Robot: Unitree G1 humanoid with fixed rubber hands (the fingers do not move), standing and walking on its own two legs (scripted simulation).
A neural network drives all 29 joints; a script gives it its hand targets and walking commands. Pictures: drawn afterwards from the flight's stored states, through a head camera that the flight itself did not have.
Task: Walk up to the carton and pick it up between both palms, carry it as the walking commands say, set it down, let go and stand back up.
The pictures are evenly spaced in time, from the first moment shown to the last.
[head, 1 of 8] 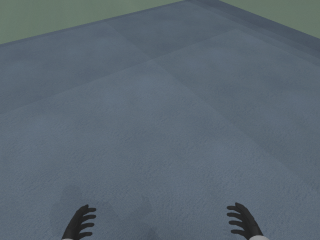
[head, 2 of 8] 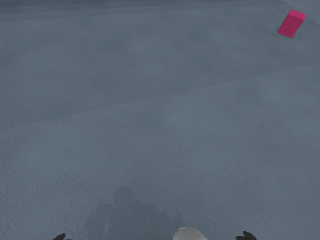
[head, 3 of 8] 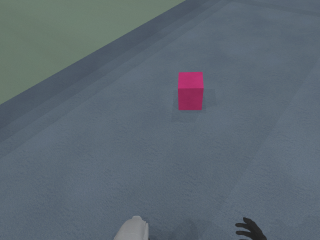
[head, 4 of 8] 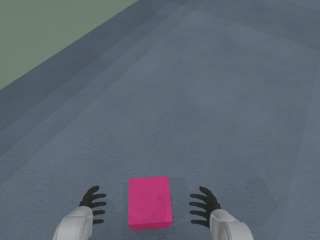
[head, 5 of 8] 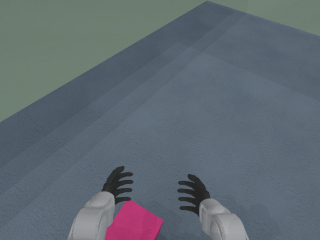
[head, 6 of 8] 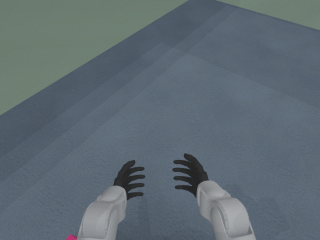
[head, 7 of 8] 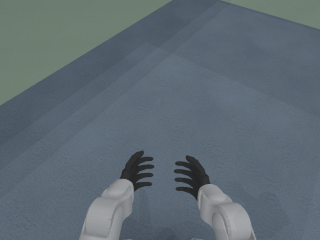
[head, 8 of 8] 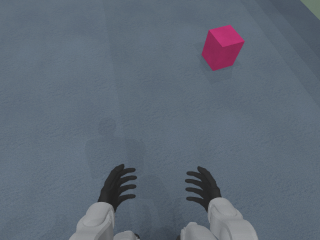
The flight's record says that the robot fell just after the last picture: no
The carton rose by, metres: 0.01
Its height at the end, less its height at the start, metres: +0.00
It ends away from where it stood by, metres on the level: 0.41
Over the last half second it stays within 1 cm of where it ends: yes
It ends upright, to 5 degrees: yes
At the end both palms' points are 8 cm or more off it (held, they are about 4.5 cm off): yes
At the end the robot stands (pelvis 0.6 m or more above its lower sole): yes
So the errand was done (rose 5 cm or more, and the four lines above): no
